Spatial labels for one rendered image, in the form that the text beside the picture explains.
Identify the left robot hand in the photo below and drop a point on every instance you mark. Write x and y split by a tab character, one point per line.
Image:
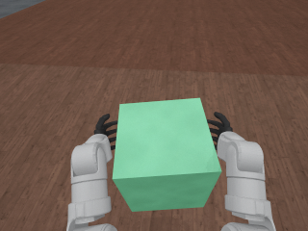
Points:
100	128

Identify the robot left forearm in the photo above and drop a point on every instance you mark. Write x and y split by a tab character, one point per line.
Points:
89	189

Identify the robot right forearm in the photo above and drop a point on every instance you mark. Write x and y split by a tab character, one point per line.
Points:
246	187

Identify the right robot hand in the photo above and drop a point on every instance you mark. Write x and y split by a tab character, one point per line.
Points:
223	126

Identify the carton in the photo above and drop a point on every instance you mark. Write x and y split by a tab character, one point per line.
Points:
165	156

